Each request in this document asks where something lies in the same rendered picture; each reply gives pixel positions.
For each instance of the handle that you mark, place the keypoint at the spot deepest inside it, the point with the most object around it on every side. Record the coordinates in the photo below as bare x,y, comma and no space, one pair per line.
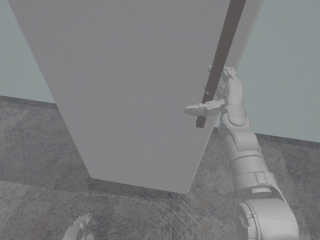
230,25

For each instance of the right robot upper arm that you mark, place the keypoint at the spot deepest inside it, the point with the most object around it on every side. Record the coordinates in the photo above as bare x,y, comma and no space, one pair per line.
265,219

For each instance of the right robot forearm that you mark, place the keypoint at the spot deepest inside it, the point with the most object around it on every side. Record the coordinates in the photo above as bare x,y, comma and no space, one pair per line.
252,180

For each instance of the left robot hand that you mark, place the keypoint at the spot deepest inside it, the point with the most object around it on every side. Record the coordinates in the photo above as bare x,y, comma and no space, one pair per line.
75,232

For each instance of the right robot hand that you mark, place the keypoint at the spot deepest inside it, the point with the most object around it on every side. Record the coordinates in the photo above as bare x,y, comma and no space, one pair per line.
231,93

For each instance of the fridge door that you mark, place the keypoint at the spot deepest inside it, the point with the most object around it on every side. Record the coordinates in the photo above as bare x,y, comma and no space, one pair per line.
122,72

